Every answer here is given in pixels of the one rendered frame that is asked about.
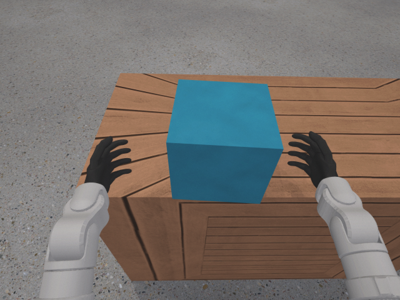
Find right robot forearm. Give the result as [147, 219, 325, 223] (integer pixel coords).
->
[315, 177, 400, 300]

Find pedestal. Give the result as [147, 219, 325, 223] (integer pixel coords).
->
[76, 73, 400, 281]

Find robot left hand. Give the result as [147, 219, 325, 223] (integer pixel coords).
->
[84, 136, 132, 193]

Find left robot forearm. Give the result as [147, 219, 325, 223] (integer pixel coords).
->
[35, 182, 109, 300]

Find carton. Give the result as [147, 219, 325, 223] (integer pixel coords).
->
[166, 79, 284, 204]

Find robot right hand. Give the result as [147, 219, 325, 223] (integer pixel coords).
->
[287, 131, 338, 188]

